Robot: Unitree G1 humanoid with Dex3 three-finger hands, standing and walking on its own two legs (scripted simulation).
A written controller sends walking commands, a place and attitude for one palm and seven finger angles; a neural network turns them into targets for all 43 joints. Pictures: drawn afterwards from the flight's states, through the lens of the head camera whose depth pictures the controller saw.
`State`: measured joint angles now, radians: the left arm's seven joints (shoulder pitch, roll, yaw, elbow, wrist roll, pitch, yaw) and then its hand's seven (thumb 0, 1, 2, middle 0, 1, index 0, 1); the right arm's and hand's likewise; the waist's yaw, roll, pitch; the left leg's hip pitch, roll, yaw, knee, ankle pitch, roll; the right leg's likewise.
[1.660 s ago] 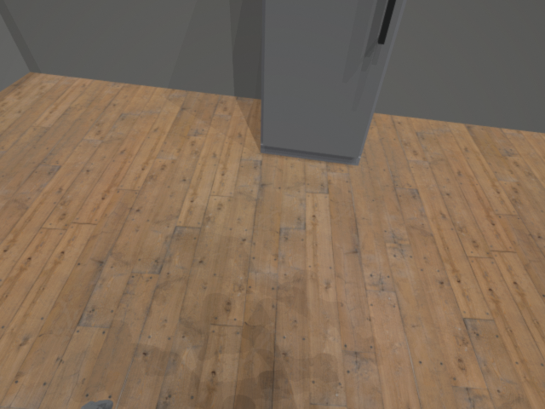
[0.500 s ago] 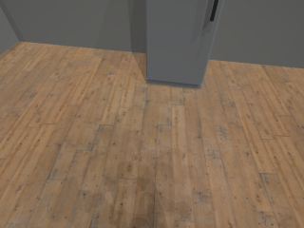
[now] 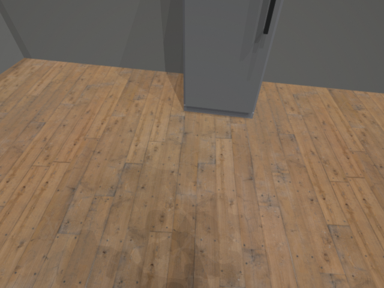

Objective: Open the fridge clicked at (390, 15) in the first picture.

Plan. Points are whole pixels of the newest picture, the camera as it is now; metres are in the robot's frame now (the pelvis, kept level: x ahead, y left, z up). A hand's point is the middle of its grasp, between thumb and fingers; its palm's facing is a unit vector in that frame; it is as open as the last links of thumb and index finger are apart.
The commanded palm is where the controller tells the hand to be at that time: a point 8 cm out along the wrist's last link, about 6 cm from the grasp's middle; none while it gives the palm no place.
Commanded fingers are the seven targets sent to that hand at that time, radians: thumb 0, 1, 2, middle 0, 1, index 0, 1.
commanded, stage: walk to a spot facing it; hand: right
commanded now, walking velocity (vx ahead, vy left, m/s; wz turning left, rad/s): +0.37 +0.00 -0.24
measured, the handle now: out of the picture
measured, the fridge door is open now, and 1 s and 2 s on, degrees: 0 0 0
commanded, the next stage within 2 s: take the last steps up to it in 1.52 s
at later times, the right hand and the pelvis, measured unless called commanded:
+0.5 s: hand (281, 280) +0.21 -0.21 -0.18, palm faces +0.04 +0.99 -0.14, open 7.4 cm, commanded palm none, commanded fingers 0.00 -0.90 -0.90 0.20 0.30 0.20 0.30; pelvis +0.15 -0.03 +0.00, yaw -4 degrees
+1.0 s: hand (269, 228) +0.34 -0.21 -0.18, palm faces +0.22 +0.96 -0.20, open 7.2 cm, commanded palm none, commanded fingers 0.00 -0.90 -0.90 0.20 0.30 0.20 0.30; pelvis +0.40 -0.03 -0.01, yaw -10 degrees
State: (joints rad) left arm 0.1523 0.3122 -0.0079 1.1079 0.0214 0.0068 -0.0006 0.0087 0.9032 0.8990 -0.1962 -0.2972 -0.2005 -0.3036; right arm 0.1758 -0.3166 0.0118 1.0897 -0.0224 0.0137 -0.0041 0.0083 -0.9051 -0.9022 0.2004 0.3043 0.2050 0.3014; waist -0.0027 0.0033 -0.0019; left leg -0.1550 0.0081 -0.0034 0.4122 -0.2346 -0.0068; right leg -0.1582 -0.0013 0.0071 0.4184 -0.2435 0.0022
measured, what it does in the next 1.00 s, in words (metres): walks ahead: left foot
